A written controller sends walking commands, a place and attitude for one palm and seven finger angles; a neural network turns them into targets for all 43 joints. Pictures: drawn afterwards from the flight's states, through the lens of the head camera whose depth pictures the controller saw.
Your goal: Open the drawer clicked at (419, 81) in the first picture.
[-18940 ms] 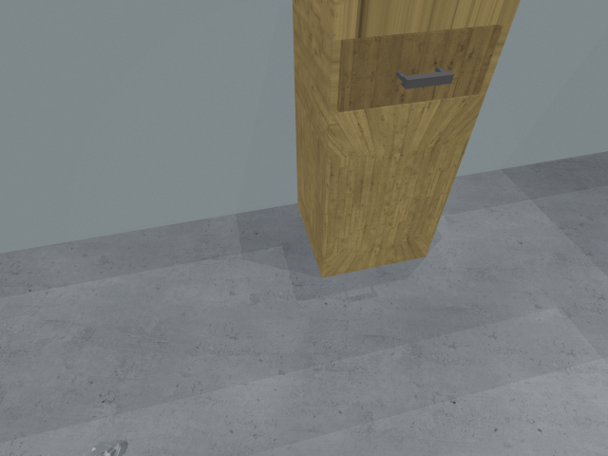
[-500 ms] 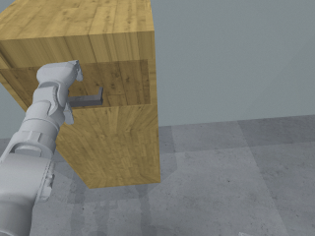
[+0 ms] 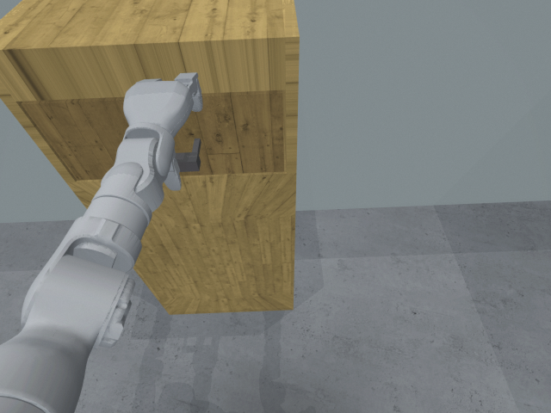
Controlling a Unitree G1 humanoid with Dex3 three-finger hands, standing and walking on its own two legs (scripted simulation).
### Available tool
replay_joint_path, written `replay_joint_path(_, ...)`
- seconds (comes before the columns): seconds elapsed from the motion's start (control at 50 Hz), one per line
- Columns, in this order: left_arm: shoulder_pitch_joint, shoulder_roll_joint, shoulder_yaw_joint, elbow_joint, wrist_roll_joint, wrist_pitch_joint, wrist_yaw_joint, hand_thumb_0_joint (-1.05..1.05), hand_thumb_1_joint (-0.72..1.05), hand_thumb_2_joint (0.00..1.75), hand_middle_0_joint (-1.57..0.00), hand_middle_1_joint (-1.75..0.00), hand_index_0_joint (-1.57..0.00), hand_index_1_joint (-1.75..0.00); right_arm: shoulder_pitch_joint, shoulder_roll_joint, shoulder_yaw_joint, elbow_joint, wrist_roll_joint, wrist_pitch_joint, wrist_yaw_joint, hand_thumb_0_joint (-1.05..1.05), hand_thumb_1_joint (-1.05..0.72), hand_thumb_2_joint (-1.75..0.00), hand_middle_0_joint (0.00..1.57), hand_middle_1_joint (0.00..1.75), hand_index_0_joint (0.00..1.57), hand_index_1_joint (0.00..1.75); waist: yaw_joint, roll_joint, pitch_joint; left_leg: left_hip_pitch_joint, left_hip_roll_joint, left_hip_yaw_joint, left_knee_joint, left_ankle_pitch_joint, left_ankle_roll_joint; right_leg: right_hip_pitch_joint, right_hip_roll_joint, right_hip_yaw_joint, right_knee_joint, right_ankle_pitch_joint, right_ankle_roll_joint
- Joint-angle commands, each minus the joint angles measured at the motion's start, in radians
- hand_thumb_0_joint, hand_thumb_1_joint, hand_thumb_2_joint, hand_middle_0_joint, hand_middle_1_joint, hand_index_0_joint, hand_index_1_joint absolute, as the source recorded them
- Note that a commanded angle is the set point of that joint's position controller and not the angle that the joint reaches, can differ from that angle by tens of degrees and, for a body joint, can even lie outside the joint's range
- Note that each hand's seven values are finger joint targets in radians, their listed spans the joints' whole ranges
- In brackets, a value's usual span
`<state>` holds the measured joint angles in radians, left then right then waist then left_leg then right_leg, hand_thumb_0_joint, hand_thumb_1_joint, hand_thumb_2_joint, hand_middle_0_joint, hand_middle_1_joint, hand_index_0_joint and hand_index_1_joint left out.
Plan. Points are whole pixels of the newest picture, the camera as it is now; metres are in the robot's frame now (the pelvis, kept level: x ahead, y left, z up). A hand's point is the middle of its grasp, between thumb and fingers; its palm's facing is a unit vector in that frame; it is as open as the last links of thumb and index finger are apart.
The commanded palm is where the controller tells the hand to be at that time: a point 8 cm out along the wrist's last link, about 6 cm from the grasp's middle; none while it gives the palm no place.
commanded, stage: move the hooked fingers above the handle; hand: left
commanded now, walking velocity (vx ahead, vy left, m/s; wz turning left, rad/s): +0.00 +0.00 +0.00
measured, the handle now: (164, 154) +0.53 +0.19 +0.08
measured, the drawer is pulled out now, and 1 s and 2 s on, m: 0.00 0.00 0.00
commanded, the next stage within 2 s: lower the fingers behind the handle in 1.94 s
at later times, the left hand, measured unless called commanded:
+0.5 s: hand (146, 161) +0.47 +0.19 +0.12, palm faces +0.00 +0.00 -1.00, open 13.8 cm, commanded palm +0.47 +0.20 +0.19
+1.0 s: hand (118, 166) +0.46 +0.24 +0.12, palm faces -0.11 +0.01 -0.99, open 13.7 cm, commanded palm +0.45 +0.21 +0.19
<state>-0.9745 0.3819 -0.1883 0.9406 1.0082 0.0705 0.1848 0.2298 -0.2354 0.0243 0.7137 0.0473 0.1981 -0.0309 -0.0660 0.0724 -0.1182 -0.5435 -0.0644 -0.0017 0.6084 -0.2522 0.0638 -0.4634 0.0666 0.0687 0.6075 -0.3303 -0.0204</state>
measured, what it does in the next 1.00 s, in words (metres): stands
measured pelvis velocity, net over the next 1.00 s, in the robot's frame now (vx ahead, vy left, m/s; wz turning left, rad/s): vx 0.00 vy -0.02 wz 0.00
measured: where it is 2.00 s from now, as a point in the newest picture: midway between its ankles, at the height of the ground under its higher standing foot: outside the picture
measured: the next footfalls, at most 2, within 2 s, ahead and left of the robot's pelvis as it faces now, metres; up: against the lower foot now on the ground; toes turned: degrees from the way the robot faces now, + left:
none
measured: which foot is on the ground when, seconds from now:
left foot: down 0.00-1.00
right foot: down 0.00-1.00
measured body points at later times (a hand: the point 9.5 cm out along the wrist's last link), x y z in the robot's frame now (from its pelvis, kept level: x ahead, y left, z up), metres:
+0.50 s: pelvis +0.00 -0.01 +0.00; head +0.06 -0.01 +0.44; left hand +0.46 +0.19 +0.17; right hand +0.01 -0.31 -0.12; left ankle +0.02 +0.08 -0.72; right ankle -0.02 -0.11 -0.72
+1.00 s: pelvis +0.00 -0.02 +0.00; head +0.04 -0.03 +0.45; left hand +0.46 +0.23 +0.17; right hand +0.10 -0.27 -0.12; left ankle +0.02 +0.08 -0.72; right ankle -0.02 -0.11 -0.72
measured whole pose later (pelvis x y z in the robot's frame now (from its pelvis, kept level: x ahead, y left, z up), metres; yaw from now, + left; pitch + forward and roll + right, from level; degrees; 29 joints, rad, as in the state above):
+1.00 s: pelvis +0.00 -0.02 +0.00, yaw +0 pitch +9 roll +0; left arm -0.83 0.57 -0.10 0.92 1.01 0.00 -0.03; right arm 0.28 -0.25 0.01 0.60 0.06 0.19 -0.08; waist -0.06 0.04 -0.10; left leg -0.49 -0.05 -0.01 0.59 -0.25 0.04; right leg -0.41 0.08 0.06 0.58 -0.33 -0.04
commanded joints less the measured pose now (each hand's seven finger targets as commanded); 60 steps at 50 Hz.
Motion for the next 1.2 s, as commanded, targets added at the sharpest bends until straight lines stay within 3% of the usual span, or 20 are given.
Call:
replay_joint_path(0.0,-0.478,0.493,0.163,0.067,0.036,0.194,-0.044,0.00,-0.50,0.30,-0.30,-1.20,-0.30,-1.20,0.022,-0.175,-0.040,-0.120,0.015,0.005,-0.064,0.00,-0.90,-0.90,0.20,0.30,0.20,0.30,0.000,-0.223,-0.234,0.134,0.043,0.015,-0.093,0.093,-0.015,0.118,-0.040,-0.039,-0.128,0.135,-0.001)
replay_joint_path(0.12,-0.417,0.498,0.158,0.093,0.020,0.091,-0.143,0.00,-0.50,0.30,-0.30,-1.20,-0.30,-1.20,0.035,-0.168,-0.030,-0.173,0.020,-0.016,-0.104,0.00,-0.90,-0.90,0.20,0.30,0.20,0.30,-0.007,-0.212,-0.177,0.111,0.048,0.026,-0.106,-0.018,-0.010,0.101,-0.055,-0.018,-0.153,0.036,0.007)
replay_joint_path(0.22,-0.356,0.485,0.171,-0.004,0.036,-0.031,-0.146,0.00,-0.50,0.30,-0.30,-1.20,-0.30,-1.20,0.061,-0.166,-0.049,-0.202,0.013,-0.049,-0.095,0.00,-0.90,-0.90,0.20,0.30,0.20,0.30,0.008,-0.136,-0.192,0.109,0.052,0.033,-0.078,-0.028,-0.009,0.071,-0.053,-0.003,-0.138,0.013,-0.001)
replay_joint_path(0.26,-0.376,0.460,0.164,-0.079,0.031,-0.087,-0.144,0.00,-0.50,0.30,-0.30,-1.20,-0.30,-1.20,0.084,-0.169,-0.067,-0.207,0.012,-0.066,-0.088,0.00,-0.90,-0.90,0.20,0.30,0.20,0.30,-0.007,-0.137,-0.231,0.133,0.054,0.031,-0.060,-0.010,-0.002,0.070,-0.049,0.003,-0.133,0.033,0.001)
replay_joint_path(0.32,-0.499,0.416,0.138,-0.279,0.001,-0.167,-0.126,0.00,-0.50,0.30,-0.30,-1.20,-0.30,-1.20,0.127,-0.169,-0.099,-0.184,0.004,-0.089,-0.075,0.00,-0.90,-0.90,0.20,0.30,0.20,0.30,-0.036,-0.030,-0.326,0.254,0.052,0.012,-0.032,0.061,0.004,0.027,-0.036,0.003,-0.118,0.088,-0.007)
replay_joint_path(0.34,-0.569,0.337,0.075,-0.382,-0.021,-0.199,-0.123,0.00,-0.50,0.30,-0.30,-1.20,-0.30,-1.20,0.138,-0.160,-0.110,-0.183,-0.003,-0.099,-0.069,0.00,-0.90,-0.90,0.20,0.30,0.20,0.30,-0.062,-0.012,-0.375,0.312,0.050,0.006,-0.017,0.102,0.007,0.022,-0.033,0.002,-0.116,0.117,-0.008)
replay_joint_path(0.36,-0.581,0.368,0.113,-0.442,-0.036,-0.222,-0.110,0.00,-0.50,0.30,-0.30,-1.20,-0.30,-1.20,0.154,-0.163,-0.123,-0.166,-0.003,-0.106,-0.068,0.00,-0.90,-0.90,0.20,0.30,0.20,0.30,-0.054,0.024,-0.430,0.371,0.050,-0.004,-0.007,0.135,0.007,0.016,-0.025,0.004,-0.114,0.135,-0.010)
replay_joint_path(0.4,-0.613,0.304,0.066,-0.519,-0.052,-0.244,-0.090,0.00,-0.50,0.30,-0.30,-1.20,-0.30,-1.20,0.179,-0.165,-0.133,-0.140,-0.010,-0.119,-0.058,0.00,-0.90,-0.90,0.20,0.30,0.20,0.30,-0.069,0.102,-0.486,0.481,0.049,-0.028,0.014,0.223,-0.001,-0.049,-0.011,-0.020,-0.090,0.171,-0.018)
replay_joint_path(0.44,-0.616,0.247,0.029,-0.500,-0.075,-0.234,-0.069,0.00,-0.50,0.30,-0.30,-1.20,-0.30,-1.20,0.193,-0.166,-0.135,-0.099,-0.011,-0.126,-0.042,0.00,-0.90,-0.90,0.20,0.30,0.20,0.30,-0.083,0.106,-0.444,0.510,0.054,-0.047,0.023,0.306,-0.012,-0.094,-0.001,-0.045,-0.085,0.202,-0.024)
replay_joint_path(0.48,-0.582,0.293,0.091,-0.414,-0.070,-0.187,-0.031,0.00,-0.50,0.30,-0.30,-1.20,-0.30,-1.20,0.192,-0.175,-0.134,-0.064,-0.011,-0.118,-0.023,0.00,-0.90,-0.90,0.20,0.30,0.20,0.30,-0.072,0.103,-0.372,0.482,0.054,-0.055,0.010,0.302,-0.023,-0.117,0.008,-0.062,-0.083,0.199,-0.029)
replay_joint_path(0.56,-0.461,0.407,0.205,-0.168,-0.038,-0.019,0.014,0.00,-0.50,0.30,-0.30,-1.20,-0.30,-1.20,0.143,-0.181,-0.100,-0.057,-0.009,-0.084,0.004,0.00,-0.90,-0.90,0.20,0.30,0.20,0.30,0.002,0.032,-0.315,0.314,0.045,-0.024,-0.023,0.328,-0.032,-0.004,0.004,-0.072,-0.065,0.251,-0.037)
replay_joint_path(0.64,-0.403,0.463,0.233,-0.120,0.008,0.079,-0.019,0.00,-0.50,0.30,-0.30,-1.20,-0.30,-1.20,0.085,-0.183,-0.084,-0.098,-0.009,-0.042,-0.002,0.00,-0.90,-0.90,0.20,0.30,0.20,0.30,0.032,-0.113,-0.339,0.229,0.043,0.007,-0.033,0.348,-0.020,0.138,-0.013,-0.056,-0.068,0.351,-0.027)
replay_joint_path(0.7,-0.378,0.458,0.201,-0.073,0.034,0.108,-0.052,0.00,-0.50,0.30,-0.30,-1.20,-0.30,-1.20,0.053,-0.179,-0.073,-0.122,0.001,-0.020,-0.022,0.00,-0.90,-0.90,0.20,0.30,0.20,0.30,0.020,-0.199,-0.288,0.184,0.042,0.018,-0.050,0.254,-0.012,0.144,-0.026,-0.046,-0.089,0.306,-0.010)
replay_joint_path(0.76,-0.301,0.506,0.228,-0.021,0.026,0.093,-0.098,0.00,-0.50,0.30,-0.30,-1.20,-0.30,-1.20,0.034,-0.176,-0.060,-0.152,0.006,-0.008,-0.046,0.00,-0.90,-0.90,0.20,0.30,0.20,0.30,0.037,-0.242,-0.260,0.148,0.040,0.028,-0.067,0.197,-0.007,0.187,-0.042,-0.027,-0.106,0.288,-0.002)
replay_joint_path(0.86,-0.253,0.499,0.221,-0.082,0.009,0.007,-0.157,0.00,-0.50,0.30,-0.30,-1.20,-0.30,-1.20,0.021,-0.168,-0.057,-0.200,0.007,-0.014,-0.068,0.00,-0.90,-0.90,0.20,0.30,0.20,0.30,0.039,-0.200,-0.253,0.161,0.040,0.040,-0.070,0.159,-0.002,0.196,-0.054,-0.011,-0.116,0.280,0.003)
replay_joint_path(0.96,-0.394,0.325,0.072,-0.368,-0.010,-0.162,-0.192,0.00,-0.50,0.30,-0.30,-1.20,-0.30,-1.20,0.053,-0.153,-0.091,-0.206,0.003,-0.042,-0.059,0.00,-0.90,-0.90,0.20,0.30,0.20,0.30,-0.028,-0.029,-0.284,0.322,0.039,0.014,-0.029,0.207,0.005,0.070,-0.035,-0.009,-0.119,0.262,-0.010)
replay_joint_path(1.02,-0.497,0.247,0.020,-0.564,-0.068,-0.245,-0.179,0.00,-0.50,0.30,-0.30,-1.20,-0.30,-1.20,0.092,-0.148,-0.120,-0.175,-0.007,-0.073,-0.053,0.00,-0.90,-0.90,0.20,0.30,0.20,0.30,-0.058,0.092,-0.373,0.501,0.042,-0.021,0.006,0.297,0.002,-0.032,-0.020,-0.023,-0.104,0.244,-0.019)
replay_joint_path(1.04,-0.518,0.200,-0.015,-0.602,-0.101,-0.263,-0.177,0.00,-0.50,0.30,-0.30,-1.20,-0.30,-1.20,0.103,-0.146,-0.122,-0.164,-0.009,-0.084,-0.049,0.00,-0.90,-0.90,0.20,0.30,0.20,0.30,-0.073,0.081,-0.382,0.526,0.043,-0.032,0.018,0.334,0.004,-0.046,-0.019,-0.030,-0.102,0.255,-0.018)
replay_joint_path(1.1,-0.517,0.249,0.049,-0.543,-0.123,-0.261,-0.119,0.00,-0.50,0.30,-0.30,-1.20,-0.30,-1.20,0.122,-0.154,-0.125,-0.110,-0.007,-0.090,-0.034,0.00,-0.90,-0.90,0.20,0.30,0.20,0.30,-0.066,0.060,-0.360,0.514,0.044,-0.052,0.016,0.321,-0.013,-0.077,-0.009,-0.051,-0.092,0.233,-0.022)
replay_joint_path(1.18,-0.485,0.386,0.193,-0.322,-0.085,-0.136,-0.001,0.00,-0.50,0.30,-0.30,-1.20,-0.30,-1.20,0.108,-0.170,-0.105,-0.065,-0.005,-0.072,-0.006,0.00,-0.90,-0.90,0.20,0.30,0.20,0.30,-0.010,-0.003,-0.319,0.362,0.040,-0.045,-0.020,0.291,-0.029,-0.032,-0.002,-0.068,-0.072,0.217,-0.036)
